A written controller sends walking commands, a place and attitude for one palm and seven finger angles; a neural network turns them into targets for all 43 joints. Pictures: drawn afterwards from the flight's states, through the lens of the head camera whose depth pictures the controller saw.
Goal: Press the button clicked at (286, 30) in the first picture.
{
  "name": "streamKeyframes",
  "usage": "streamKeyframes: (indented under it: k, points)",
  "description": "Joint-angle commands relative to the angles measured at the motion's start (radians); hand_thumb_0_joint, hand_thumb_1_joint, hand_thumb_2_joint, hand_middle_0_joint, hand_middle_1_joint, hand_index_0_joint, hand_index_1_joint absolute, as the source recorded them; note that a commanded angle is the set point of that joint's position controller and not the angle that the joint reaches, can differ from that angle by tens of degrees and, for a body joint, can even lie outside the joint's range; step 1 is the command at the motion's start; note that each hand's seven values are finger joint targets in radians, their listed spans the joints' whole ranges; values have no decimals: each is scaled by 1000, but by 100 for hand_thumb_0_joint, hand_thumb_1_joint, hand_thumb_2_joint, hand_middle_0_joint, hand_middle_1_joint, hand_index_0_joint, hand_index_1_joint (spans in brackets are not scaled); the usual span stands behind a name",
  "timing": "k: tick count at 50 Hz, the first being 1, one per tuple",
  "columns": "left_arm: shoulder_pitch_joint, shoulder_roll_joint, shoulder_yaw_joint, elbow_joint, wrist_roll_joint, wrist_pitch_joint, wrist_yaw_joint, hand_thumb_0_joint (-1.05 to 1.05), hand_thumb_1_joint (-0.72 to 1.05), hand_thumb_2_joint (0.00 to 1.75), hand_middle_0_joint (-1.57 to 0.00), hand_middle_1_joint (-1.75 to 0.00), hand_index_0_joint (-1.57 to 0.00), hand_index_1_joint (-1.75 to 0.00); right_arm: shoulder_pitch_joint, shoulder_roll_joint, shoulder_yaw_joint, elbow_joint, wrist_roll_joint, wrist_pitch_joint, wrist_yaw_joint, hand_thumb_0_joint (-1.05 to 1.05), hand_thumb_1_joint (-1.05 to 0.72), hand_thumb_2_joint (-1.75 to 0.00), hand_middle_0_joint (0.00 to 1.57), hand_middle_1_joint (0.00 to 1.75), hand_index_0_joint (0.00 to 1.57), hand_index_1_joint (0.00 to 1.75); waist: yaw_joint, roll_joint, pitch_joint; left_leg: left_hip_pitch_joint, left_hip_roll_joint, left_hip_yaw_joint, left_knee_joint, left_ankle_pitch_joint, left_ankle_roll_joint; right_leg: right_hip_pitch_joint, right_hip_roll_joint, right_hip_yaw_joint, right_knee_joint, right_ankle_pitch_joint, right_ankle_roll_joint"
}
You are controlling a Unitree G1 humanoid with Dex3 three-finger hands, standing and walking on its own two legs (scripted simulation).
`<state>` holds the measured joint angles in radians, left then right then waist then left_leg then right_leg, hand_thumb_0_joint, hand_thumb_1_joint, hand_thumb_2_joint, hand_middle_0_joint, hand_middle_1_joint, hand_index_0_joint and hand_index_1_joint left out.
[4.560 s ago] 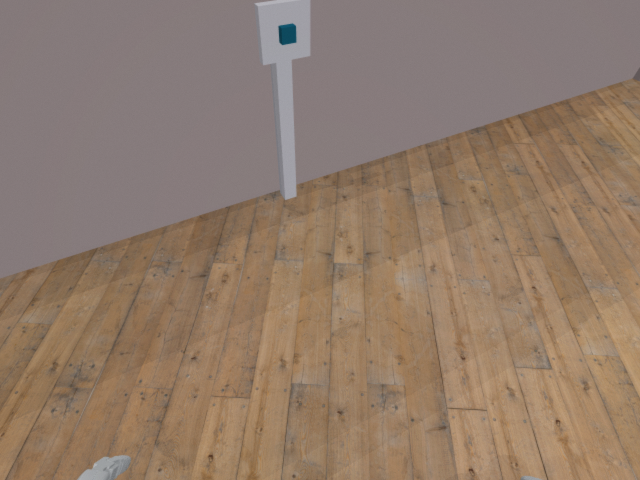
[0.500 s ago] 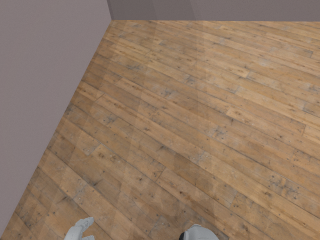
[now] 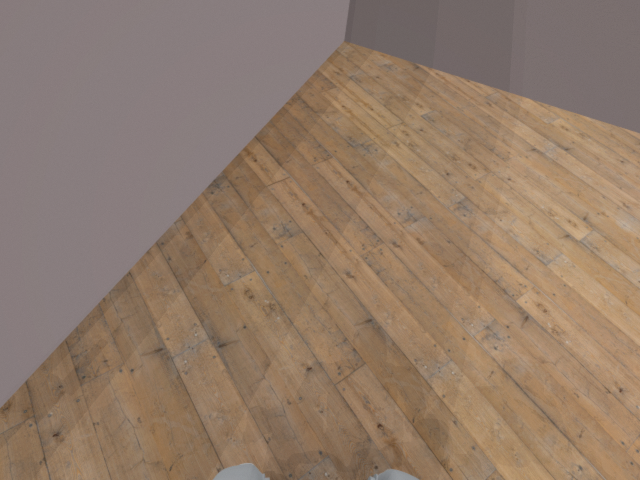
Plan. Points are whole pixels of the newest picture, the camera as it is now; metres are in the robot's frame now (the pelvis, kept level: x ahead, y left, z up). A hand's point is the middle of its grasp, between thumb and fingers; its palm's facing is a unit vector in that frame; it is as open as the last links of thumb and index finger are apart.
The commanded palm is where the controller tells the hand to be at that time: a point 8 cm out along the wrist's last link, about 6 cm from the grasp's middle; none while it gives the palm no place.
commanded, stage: turn to face it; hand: left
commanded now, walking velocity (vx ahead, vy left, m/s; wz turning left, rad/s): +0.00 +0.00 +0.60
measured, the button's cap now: out of the picture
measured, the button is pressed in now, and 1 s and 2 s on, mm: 0 0 0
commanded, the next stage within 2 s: take the last steps up to it in 1.72 s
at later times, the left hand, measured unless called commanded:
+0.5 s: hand out of the picture +0.04 +0.17 -0.13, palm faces +0.31 -0.91 -0.29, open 7.4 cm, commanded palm none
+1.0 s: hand out of the picture -0.18 +0.17 -0.17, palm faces +0.61 -0.75 -0.26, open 7.4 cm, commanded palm none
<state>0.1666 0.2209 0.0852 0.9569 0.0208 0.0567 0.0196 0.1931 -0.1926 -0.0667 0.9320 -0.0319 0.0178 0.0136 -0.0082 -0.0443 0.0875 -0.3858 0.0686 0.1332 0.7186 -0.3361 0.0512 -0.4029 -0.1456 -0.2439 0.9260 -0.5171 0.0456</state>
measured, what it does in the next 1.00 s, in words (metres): steps on the spot, turning left: right foot, then left foot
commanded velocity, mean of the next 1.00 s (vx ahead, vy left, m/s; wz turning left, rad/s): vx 0.00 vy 0.00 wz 0.60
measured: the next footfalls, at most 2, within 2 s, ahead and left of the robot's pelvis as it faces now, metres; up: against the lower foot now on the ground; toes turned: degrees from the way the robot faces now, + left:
right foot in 0.46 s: +0.05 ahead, -0.17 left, +0.00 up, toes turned +14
left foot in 0.88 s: -0.10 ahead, +0.07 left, +0.00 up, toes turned +39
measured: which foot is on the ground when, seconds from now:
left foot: down 0.00-0.44, up 0.46-0.86, down 0.88-1.00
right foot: up 0.00-0.44, down 0.46-0.88, up 0.90-1.00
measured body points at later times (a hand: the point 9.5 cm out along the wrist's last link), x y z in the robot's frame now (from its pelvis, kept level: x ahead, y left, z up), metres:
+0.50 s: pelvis -0.02 -0.06 +0.01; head +0.01 -0.07 +0.46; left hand +0.02 +0.22 -0.11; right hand +0.11 -0.29 -0.14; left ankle +0.02 +0.08 -0.70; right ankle +0.01 -0.17 -0.72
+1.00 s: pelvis -0.08 -0.04 +0.01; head -0.06 +0.01 +0.46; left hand -0.21 +0.21 -0.14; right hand +0.17 -0.18 -0.11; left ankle -0.13 +0.04 -0.72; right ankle -0.01 -0.17 -0.65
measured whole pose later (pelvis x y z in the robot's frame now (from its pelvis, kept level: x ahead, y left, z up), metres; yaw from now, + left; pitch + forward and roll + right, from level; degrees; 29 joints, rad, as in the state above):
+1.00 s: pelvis -0.08 -0.04 +0.01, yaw +36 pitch +0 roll -1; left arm 0.22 0.29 0.08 0.94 0.02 0.08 0.02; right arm 0.13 -0.23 -0.05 0.89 -0.02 0.02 0.02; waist 0.02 -0.05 0.10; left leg -0.28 0.01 0.04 0.59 -0.31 0.04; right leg -0.46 -0.14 -0.10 1.08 -0.49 0.09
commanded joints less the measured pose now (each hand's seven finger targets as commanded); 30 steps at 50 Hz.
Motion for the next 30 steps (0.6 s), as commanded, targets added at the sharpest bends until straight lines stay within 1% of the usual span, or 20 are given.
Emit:
streamKeyframes:
  k: [1,2,3,5,8,9,13,14,16,18,19,20,21,22,23,24,25,27,28,30]
  points:
    - [-62,64,17,-120,1,-34,-11,0,90,90,-20,-30,-20,-30,74,-206,-41,-43,8,-19,-32,0,-90,-90,20,30,20,30,-30,228,-179,274,258,-393,-369,467,110,-247,19,220,299,78,32]
    - [-37,69,17,-103,0,-34,-15,0,90,90,-20,-30,-20,-30,44,-188,-34,-54,11,-25,-33,0,-90,-90,20,30,20,30,-15,189,-193,282,222,-345,-365,494,92,-228,21,220,294,127,40]
    - [-12,72,18,-91,-1,-33,-15,0,90,90,-20,-30,-20,-30,39,-193,-35,-58,12,-28,-34,0,-90,-90,20,30,20,30,-11,163,-214,301,194,-312,-358,522,83,-208,29,223,282,149,46]
    - [3,80,16,-84,-4,-29,-10,0,90,90,-20,-30,-20,-30,56,-198,-35,-53,15,-30,-34,0,-90,-90,20,30,20,30,-13,136,-219,321,181,-317,-365,541,89,-191,36,232,248,163,56]
    - [-22,81,14,-95,-6,-26,-4,0,90,90,-20,-30,-20,-30,82,-202,-40,-44,13,-24,-32,0,-90,-90,20,30,20,30,-28,139,-197,326,181,-358,-374,531,108,-171,43,240,163,138,65]
    - [-31,85,14,-99,-8,-24,-1,0,90,90,-20,-30,-20,-30,82,-206,-41,-40,13,-20,-30,0,-90,-90,20,30,20,30,-31,137,-178,307,181,-378,-385,489,111,-158,48,240,140,128,66]
    - [-47,88,12,-119,-11,-19,3,0,90,90,-20,-30,-20,-30,65,-222,-50,-46,8,-5,-22,0,-90,-90,20,30,20,30,-36,199,-140,242,175,-451,-411,323,124,-105,62,245,21,86,61]
    - [-49,88,12,-122,-11,-19,3,0,90,90,-20,-30,-20,-30,59,-225,-52,-48,7,-1,-21,0,-90,-90,20,30,20,30,-38,197,-135,220,167,-467,-414,280,124,-79,72,244,-13,77,56]
    - [-33,82,9,-128,-14,-21,5,0,90,90,-20,-30,-20,-30,41,-235,-57,-56,6,5,-18,0,-90,-90,20,30,20,30,-32,206,-139,187,155,-498,-407,255,121,-22,91,240,-100,71,45]
    - [0,82,7,-129,-17,-27,6,0,90,90,-20,-30,-20,-30,18,-237,-63,-65,5,10,-15,0,-90,-90,20,30,20,30,-20,227,-159,160,132,-516,-388,281,110,63,116,232,-213,79,33]
    - [37,87,9,-122,-20,-29,8,0,90,90,-20,-30,-20,-30,-1,-238,-66,-74,6,13,-12,0,-90,-90,20,30,20,30,-5,230,-167,126,116,-521,-380,260,96,121,126,224,-281,112,26]
    - [87,95,13,-113,-21,-33,9,0,90,90,-20,-30,-20,-30,-24,-232,-67,-84,9,16,-10,0,-90,-90,20,30,20,30,19,212,-176,64,88,-507,-357,216,69,221,130,214,-394,181,18]
    - [142,124,22,-104,-16,-40,13,0,90,90,-20,-30,-20,-30,-46,-209,-66,-97,15,19,-7,0,-90,-90,20,30,20,30,51,148,-181,-44,32,-463,-289,115,19,355,88,233,-562,246,1]
    - [154,225,38,-114,4,-52,21,0,90,90,-20,-30,-20,-30,-29,-133,-57,-112,25,24,-1,0,-90,-90,20,30,20,30,60,-145,-163,-261,-99,-308,-38,-88,-69,467,-169,498,-735,91,-82]
    - [95,273,35,-143,6,-45,23,0,90,90,-20,-30,-20,-30,-51,-133,-58,-133,14,21,-4,0,-90,-90,20,30,20,30,56,-285,-102,-314,-146,-194,212,-217,-104,304,-365,661,-767,82,-168]
    - [13,237,21,-171,0,-43,25,0,90,90,-20,-30,-20,-30,-49,-172,-64,-129,5,27,2,0,-90,-90,20,30,20,30,21,-162,-61,-244,-92,-236,355,-170,-88,139,-340,559,-765,63,-176]
    - [-55,192,17,-183,-1,-53,24,0,90,90,-20,-30,-20,-30,-27,-168,-68,-105,1,40,11,0,-90,-90,20,30,20,30,-19,-170,-29,-221,-74,-226,430,-96,-90,77,-259,474,-760,82,-144]
    - [-96,146,-1,-188,-4,-58,19,0,90,90,-20,-30,-20,-30,24,-155,-64,-69,4,47,19,0,-90,-90,20,30,20,30,-54,-125,-6,-211,-53,-181,515,-15,-111,92,-174,332,-691,260,-116]
    - [-78,134,-4,-182,-1,-64,18,0,90,90,-20,-30,-20,-30,30,-143,-59,-64,5,45,21,0,-90,-90,20,30,20,30,-47,-131,-8,-216,-46,-158,515,5,-121,133,-159,274,-658,351,-118]
    - [-3,141,-5,-163,1,-67,17,0,90,90,-20,-30,-20,-30,2,-136,-52,-69,9,43,23,0,-90,-90,20,30,20,30,-15,-130,-47,-222,-44,-135,454,-5,-133,237,-158,236,-623,441,-128]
